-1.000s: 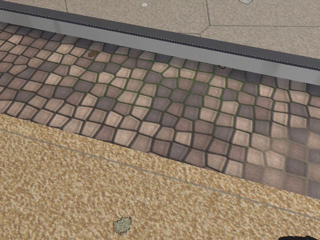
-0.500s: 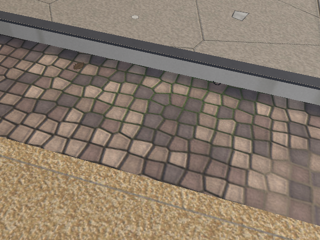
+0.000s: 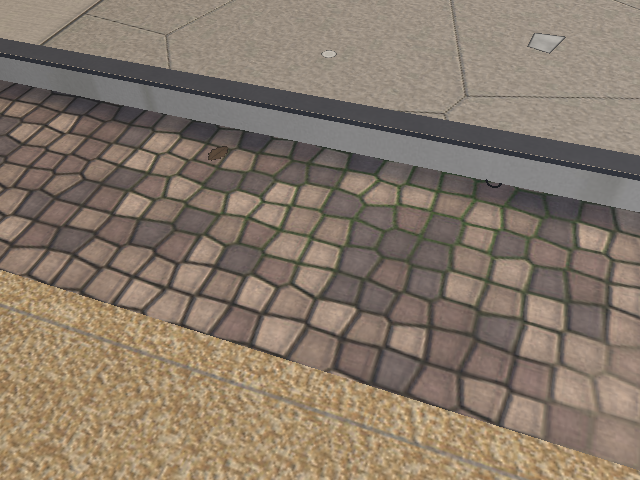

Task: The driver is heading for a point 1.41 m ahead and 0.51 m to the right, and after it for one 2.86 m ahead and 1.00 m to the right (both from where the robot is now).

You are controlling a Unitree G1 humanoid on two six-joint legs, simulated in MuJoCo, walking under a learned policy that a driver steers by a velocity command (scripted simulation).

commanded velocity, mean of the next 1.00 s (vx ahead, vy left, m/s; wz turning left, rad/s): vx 0.00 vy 0.00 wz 0.00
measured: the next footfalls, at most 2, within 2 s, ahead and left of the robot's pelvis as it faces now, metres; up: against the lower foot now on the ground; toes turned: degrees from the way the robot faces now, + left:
left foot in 1.84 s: +0.37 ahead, +0.07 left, +0.00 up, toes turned +2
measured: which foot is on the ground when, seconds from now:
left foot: down 0.00-1.00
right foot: down 0.00-1.00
